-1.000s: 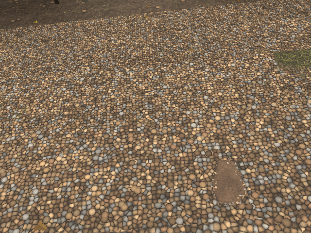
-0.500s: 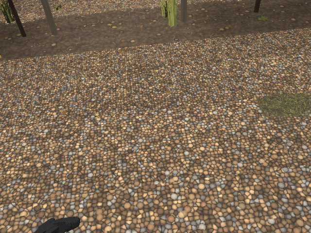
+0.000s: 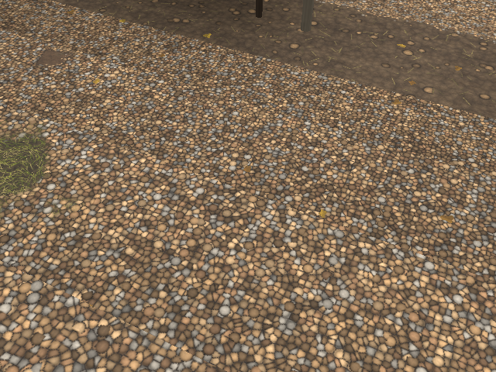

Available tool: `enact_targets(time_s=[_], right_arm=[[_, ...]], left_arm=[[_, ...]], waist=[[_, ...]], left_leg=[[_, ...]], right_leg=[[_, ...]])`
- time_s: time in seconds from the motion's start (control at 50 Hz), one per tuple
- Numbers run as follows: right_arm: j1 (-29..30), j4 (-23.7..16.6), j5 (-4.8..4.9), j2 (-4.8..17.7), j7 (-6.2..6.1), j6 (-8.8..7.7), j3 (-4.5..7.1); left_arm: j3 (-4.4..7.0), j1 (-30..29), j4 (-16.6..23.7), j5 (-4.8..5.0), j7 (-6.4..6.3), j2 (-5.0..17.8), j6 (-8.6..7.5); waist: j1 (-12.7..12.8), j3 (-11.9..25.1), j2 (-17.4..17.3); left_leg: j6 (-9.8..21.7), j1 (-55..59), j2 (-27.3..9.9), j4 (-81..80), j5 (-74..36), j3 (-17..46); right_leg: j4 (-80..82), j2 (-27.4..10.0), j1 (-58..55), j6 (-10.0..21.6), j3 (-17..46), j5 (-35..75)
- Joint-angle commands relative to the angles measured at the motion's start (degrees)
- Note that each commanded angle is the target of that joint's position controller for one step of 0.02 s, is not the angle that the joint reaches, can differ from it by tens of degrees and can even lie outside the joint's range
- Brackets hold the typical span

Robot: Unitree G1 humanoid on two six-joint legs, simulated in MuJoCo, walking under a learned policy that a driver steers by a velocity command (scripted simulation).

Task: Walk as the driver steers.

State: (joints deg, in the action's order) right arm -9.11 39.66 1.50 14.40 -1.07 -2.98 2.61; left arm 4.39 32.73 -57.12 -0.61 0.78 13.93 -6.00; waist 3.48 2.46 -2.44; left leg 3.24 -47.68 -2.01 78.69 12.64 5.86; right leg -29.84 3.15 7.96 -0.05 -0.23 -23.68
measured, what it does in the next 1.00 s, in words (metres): goes down, turning right: left foot, then right foot 0.18 m lower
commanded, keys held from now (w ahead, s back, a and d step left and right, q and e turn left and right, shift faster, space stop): w+shift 0.16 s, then w+e+shift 0.76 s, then w+shift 0.08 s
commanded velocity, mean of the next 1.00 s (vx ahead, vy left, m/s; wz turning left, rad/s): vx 1.00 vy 0.00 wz -0.51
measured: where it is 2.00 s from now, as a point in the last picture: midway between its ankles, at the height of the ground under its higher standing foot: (424, 203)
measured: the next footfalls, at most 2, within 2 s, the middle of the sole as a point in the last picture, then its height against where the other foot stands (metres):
left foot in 0.18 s outside the picture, level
right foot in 0.72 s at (306, 326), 0.18 m lower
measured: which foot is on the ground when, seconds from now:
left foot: up 0.00-0.16, down 0.18-0.70, up 0.72-0.98, down 1.00-1.00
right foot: down 0.00-0.20, up 0.22-0.70, down 0.72-1.00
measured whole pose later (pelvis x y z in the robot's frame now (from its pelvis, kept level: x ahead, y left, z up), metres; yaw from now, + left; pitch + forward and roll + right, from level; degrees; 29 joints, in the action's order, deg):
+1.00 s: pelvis +0.89 -0.08 -0.21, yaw -36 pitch +1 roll -1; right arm -1.4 34.9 0.7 11.4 -0.2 -7.7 1.2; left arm 2.8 26.7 -49.9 1.1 -2.3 10.7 -3.6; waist 3.0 0.3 1.1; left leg -4.2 -34.2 -2.7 41.7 8.0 10.2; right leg -44.0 10.9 9.8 6.3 11.9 -32.4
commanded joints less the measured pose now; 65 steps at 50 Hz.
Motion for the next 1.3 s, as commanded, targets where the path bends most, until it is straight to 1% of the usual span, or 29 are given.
enact_targets(time_s=[0.02,0.06,0.14,0.18,0.2,0.22,0.26,0.34,0.52,0.6,0.68,0.7,0.72,0.74,0.76,0.78,0.8,0.82,0.84,0.86,0.9,0.96,1.0,1.02,1.04,1.1,1.16,1.26,1.3], right_arm=[[1.9,-4.7,-1.96,-0.4,1.8,-1.27,-0.93],[10.1,-7.0,-1.15,-1.2,2.45,-1.18,-1.78],[16.4,-10.6,-0.08,2.4,4.74,-2.54,-0.46],[-2.5,-6.5,0.37,6.9,4.26,-2.35,2.29],[-17.2,-3.7,0.03,12.1,3.12,-1.96,4.14],[-18.5,-2.8,-0.31,14.5,3.61,-2.86,4.0],[-15.9,-0.6,-0.78,7.3,2.9,-2.92,2.32],[-4.5,0.8,-1.7,0.2,3.91,-4.48,1.13],[-9.4,7.2,-1.67,4.0,-1.63,-5.67,2.38],[-15.9,9.3,-1.19,4.4,-2.23,-3.98,2.09],[-11.0,6.4,1.5,8.8,-1.1,-2.55,1.88],[-7.9,5.9,1.8,8.3,-0.39,-3.06,1.82],[0.3,5.3,2.68,7.7,0.25,-3.4,2.12],[-3.4,-1.3,-0.48,1.1,0.94,-5.64,0.8],[-7.9,-4.5,-1.55,0.0,1.27,-7.17,-1.05],[-5.5,-4.9,-0.69,2.9,1.19,-8.04,-0.85],[1.3,-5.6,-2.1,3.6,0.71,-8.29,-0.31],[-3.5,-8.5,2.78,2.2,0.97,-8.66,-0.3],[0.6,-6.6,2.88,7.0,0.03,-6.51,0.83],[2.4,-5.9,1.62,9.9,-0.43,-5.12,1.78],[2.9,-6.4,-2.13,6.4,-0.59,-4.68,1.03],[-5.0,-3.2,-0.64,3.3,0.84,-3.96,1.53],[-23.4,1.2,-0.7,5.2,0.43,-3.73,3.64],[-31.3,3.4,0.05,10.6,1.19,-3.61,4.25],[-26.5,2.2,-1.37,14.2,2.22,-4.29,4.2],[-11.4,0.5,-0.98,5.8,2.19,-4.13,2.63],[-10.0,3.4,-0.81,1.9,2.3,-4.44,0.91],[-14.6,5.6,-0.81,9.4,1.7,-3.78,2.79],[-20.4,7.2,-0.47,6.8,1.21,-4.02,2.11]], left_arm=[[-0.53,-14.0,7.5,0.58,-1.1,5.8,-1.67],[-0.03,-8.0,5.3,2.56,-1.32,7.9,-1.18],[-0.81,0.1,1.8,1.88,-1.58,9.5,0.92],[-1.34,-0.7,1.0,0.38,-1.38,10.3,1.7],[-2.05,-3.2,2.9,-0.58,-1.07,9.6,1.01],[-4.47,5.7,3.5,0.96,0.12,0.2,-0.86],[-0.94,-8.6,6.3,4.66,-0.68,9.3,-1.96],[-1.0,-7.8,5.8,2.79,-1.18,2.1,1.98],[0.27,-23.2,12.9,1.17,4.1,2.1,2.55],[0.39,-29.4,16.1,1.41,5.49,4.8,3.35],[2.85,-9.1,10.4,1.02,4.63,9.5,4.93],[4.12,0.8,7.4,0.85,3.6,12.0,5.36],[3.61,11.6,2.0,-0.29,3.32,11.0,4.91],[3.53,8.6,2.1,-2.11,2.87,15.9,3.85],[3.18,9.4,3.6,-0.29,2.25,14.9,3.05],[3.02,9.4,6.0,0.6,2.32,11.8,3.1],[1.79,3.7,7.6,1.52,2.81,9.0,3.08],[3.65,-4.1,9.5,0.05,1.23,16.1,1.6],[2.62,-14.1,13.0,0.76,-0.4,12.2,0.45],[0.62,-19.3,15.7,0.35,-1.3,6.2,0.08],[1.38,-22.0,16.2,1.34,-4.03,10.2,0.34],[1.16,-13.6,12.8,2.38,-4.13,8.4,0.98],[0.34,-14.7,13.7,1.8,-3.01,6.5,1.26],[-0.99,-12.8,14.5,0.28,-2.3,0.5,1.19],[-1.59,-2.3,16.2,3.81,-1.75,-2.3,0.34],[-1.77,-18.2,19.1,3.35,-1.48,0.4,1.79],[-1.19,-20.8,21.4,2.26,-0.55,1.4,2.76],[-1.66,-26.3,24.2,1.56,1.76,2.6,1.82],[-0.71,-30.1,24.5,2.28,2.55,5.1,1.34]], waist=[[-6.4,-8.5,6.5],[-2.8,-10.4,4.6],[-1.5,-9.8,6.2],[-12.5,2.8,10.9],[-18.9,11.2,6.1],[-11.8,24.4,-8.9],[-12.9,7.2,-5.3],[-3.4,-1.7,-0.8],[-3.2,-6.4,2.6],[-4.6,-12.1,2.2],[3.5,-3.6,-2.0],[8.6,-1.0,1.6],[16.7,-6.6,13.5],[6.3,-6.3,30.6],[4.2,8.6,24.6],[5.6,13.8,8.0],[2.6,7.8,-6.5],[-6.1,9.1,6.6],[-7.3,-2.8,-1.7],[-8.2,-7.0,-9.1],[-9.4,-7.2,-5.1],[-9.5,0.1,1.1],[-18.8,8.4,0.3],[-18.8,12.1,-12.9],[-9.3,10.7,-30.9],[-7.5,-9.4,-1.3],[-3.6,-8.2,-3.9],[-4.9,-3.7,-0.3],[-6.8,-5.3,0.8]], left_leg=[[-0.6,11.8,-3.7,-20.7,-16.6,-0.8],[0.3,13.5,-2.4,-30.4,-14.2,-4.5],[3.7,14.0,2.8,-44.5,-7.6,-10.4],[7.2,43.7,5.2,-39.7,-8.7,-10.1],[10.7,64.5,-5.5,-40.5,1.4,4.1],[18.1,79.3,-18.8,-49.3,31.2,35.7],[13.4,64.3,-17.8,-59.8,19.0,30.3],[9.4,39.3,-12.8,-65.4,-2.8,6.5],[0.4,29.6,-6.4,-57.7,-0.5,-21.0],[-1.2,42.5,-10.1,-46.3,-5.0,-22.8],[-3.6,44.3,-12.9,-13.5,-42.6,-22.5],[-4.5,42.1,-8.8,5.1,-38.9,-20.9],[-6.1,25.2,0.4,40.0,3.2,-21.0],[-5.5,-6.9,4.7,48.9,32.8,-11.9],[-5.7,-12.9,3.8,40.7,31.6,-0.7],[-4.4,-14.9,2.2,35.2,30.1,0.9],[-1.3,-11.2,0.4,28.1,24.6,-2.7],[-2.3,-17.8,-0.1,17.5,16.3,6.2],[-6.5,-15.2,-6.0,8.7,14.5,9.3],[-8.6,-2.8,-8.0,-5.6,9.3,10.1],[-9.8,23.9,-5.3,-30.5,-1.9,3.6],[-8.9,46.8,3.8,-35.3,-12.9,-6.7],[-5.5,62.3,4.3,-35.7,-4.5,-4.4],[-0.5,65.0,-5.8,-42.8,9.2,16.3],[11.4,64.0,-19.1,-61.7,20.9,56.0],[9.8,40.8,-14.0,-62.4,30.2,40.1],[8.3,30.8,-9.9,-60.5,14.1,22.2],[10.6,34.7,-11.0,-59.8,0.4,14.8],[9.4,43.7,-11.7,-56.0,-0.1,13.7]], right_leg=[[20.0,-14.0,19.9,10.2,12.1,19.4],[24.0,-15.1,13.2,10.5,10.2,23.2],[15.7,-17.4,-7.9,8.3,4.5,54.9],[-5.3,-17.1,-0.5,7.0,2.4,75.1],[-26.7,-12.3,15.0,5.4,0.5,56.9],[-47.9,-2.7,30.4,4.7,7.6,0.8],[-51.1,-5.4,39.8,5.5,9.8,4.2],[-40.0,-12.9,27.2,4.4,9.4,12.0],[-9.1,-7.0,18.3,5.3,1.3,63.1],[-5.9,-6.8,28.2,7.0,-1.3,58.2],[-1.9,-5.3,5.3,8.8,-7.8,51.2],[4.3,-5.1,-4.6,11.7,-7.7,54.3],[18.1,-8.4,-17.2,18.3,-3.3,61.5],[-7.9,-8.3,-37.5,18.7,5.3,81.2],[-11.6,-10.9,-47.1,26.6,18.1,71.7],[-5.2,-13.7,-47.1,29.1,25.9,47.4],[2.1,-10.7,-32.9,23.3,26.4,38.0],[8.4,-24.0,-27.3,31.5,53.8,11.1],[8.8,-25.8,-6.6,28.9,55.7,14.8],[9.5,-19.7,12.0,24.9,47.6,13.5],[10.5,-8.1,33.9,19.7,32.8,10.6],[2.1,-1.1,34.1,15.4,21.7,11.8],[-19.8,3.4,29.3,9.8,17.7,28.2],[-46.0,7.3,30.5,6.4,12.8,3.4],[-59.8,7.6,41.5,6.1,12.7,-7.9],[-56.2,-1.0,44.7,7.2,10.3,3.8],[-39.7,-5.3,35.3,7.5,12.0,5.7],[-27.3,-9.2,33.2,4.2,6.3,21.4],[-27.5,-11.1,42.4,4.5,8.9,29.7]])
Keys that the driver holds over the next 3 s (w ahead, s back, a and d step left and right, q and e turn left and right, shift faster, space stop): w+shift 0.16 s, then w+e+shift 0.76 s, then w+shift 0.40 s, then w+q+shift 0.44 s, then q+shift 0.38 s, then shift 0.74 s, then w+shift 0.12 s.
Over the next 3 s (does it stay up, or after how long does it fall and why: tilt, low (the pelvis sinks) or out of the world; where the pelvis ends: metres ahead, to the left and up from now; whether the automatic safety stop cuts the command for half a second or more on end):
stays up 1.86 -0.90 -0.54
